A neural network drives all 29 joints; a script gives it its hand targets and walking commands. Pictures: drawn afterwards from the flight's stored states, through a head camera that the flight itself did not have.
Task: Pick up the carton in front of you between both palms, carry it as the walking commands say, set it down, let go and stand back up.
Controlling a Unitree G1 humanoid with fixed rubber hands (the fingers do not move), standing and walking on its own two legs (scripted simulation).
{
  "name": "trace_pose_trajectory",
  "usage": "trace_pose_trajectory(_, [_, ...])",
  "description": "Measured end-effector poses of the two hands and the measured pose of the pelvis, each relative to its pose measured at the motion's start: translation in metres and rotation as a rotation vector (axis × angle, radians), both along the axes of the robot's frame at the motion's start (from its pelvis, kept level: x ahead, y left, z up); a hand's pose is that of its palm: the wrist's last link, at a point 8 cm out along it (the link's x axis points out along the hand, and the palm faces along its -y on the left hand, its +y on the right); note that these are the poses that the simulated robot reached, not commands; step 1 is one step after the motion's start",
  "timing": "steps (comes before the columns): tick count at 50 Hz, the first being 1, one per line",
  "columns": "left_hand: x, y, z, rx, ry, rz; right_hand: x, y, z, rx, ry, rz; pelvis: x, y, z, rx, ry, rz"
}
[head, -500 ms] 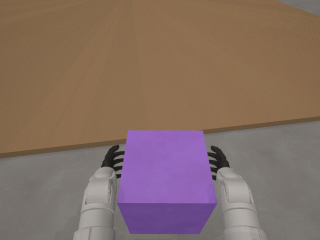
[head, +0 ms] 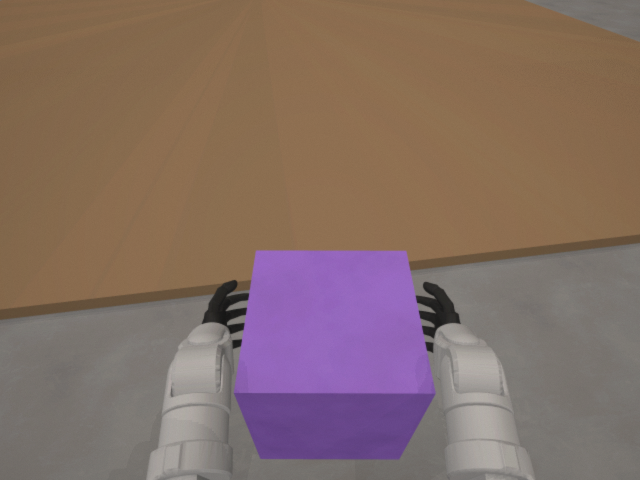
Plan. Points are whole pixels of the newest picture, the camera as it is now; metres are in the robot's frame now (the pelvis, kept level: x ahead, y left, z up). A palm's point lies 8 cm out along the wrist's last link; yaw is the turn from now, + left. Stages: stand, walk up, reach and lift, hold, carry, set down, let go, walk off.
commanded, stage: hold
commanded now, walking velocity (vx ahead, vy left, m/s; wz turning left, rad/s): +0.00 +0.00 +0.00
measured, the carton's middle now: (330, 359) +0.30 +0.00 -0.02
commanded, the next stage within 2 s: carry in 1.00 s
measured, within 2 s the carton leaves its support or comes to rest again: neither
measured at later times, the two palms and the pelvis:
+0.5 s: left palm (217, 332) +0.29 +0.15 +0.05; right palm (445, 333) +0.29 -0.15 +0.05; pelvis +0.01 +0.00 +0.00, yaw +0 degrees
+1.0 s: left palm (217, 334) +0.29 +0.15 +0.05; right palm (446, 335) +0.29 -0.15 +0.05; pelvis +0.00 +0.00 +0.00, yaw +0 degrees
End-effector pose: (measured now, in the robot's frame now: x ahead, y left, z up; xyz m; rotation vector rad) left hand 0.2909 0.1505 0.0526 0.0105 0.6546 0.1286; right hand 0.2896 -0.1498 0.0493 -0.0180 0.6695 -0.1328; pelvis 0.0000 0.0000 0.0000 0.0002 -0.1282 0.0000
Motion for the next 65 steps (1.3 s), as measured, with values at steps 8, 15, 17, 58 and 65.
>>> trace_pose_trajectory(8, [0.002,0.0,0.001,0.002,-0.001,-0.001,0.002,0.0,0.001,-0.002,-0.001,0.001,0.002,0.0,0.0,0.0,0.001,0.001])
trace_pose_trajectory(15, [0.004,0.0,0.0,0.009,0.001,-0.006,0.004,0.0,0.0,-0.009,0.001,0.006,0.006,0.0,0.001,0.0,0.003,0.001])
trace_pose_trajectory(17, [0.004,0.0,0.0,0.011,0.002,-0.007,0.004,0.0,0.0,-0.011,0.002,0.006,0.007,0.0,0.001,0.0,0.003,0.0])
trace_pose_trajectory(58, [0.018,0.003,0.009,-0.001,-0.062,0.0,0.017,0.003,0.011,0.002,-0.063,-0.009,0.018,0.004,-0.007,-0.005,0.129,0.008])
trace_pose_trajectory(65, [0.05,0.014,0.03,-0.037,-0.118,0.017,0.049,0.014,0.034,0.018,-0.12,-0.026,0.059,0.015,-0.01,0.001,0.19,-0.031])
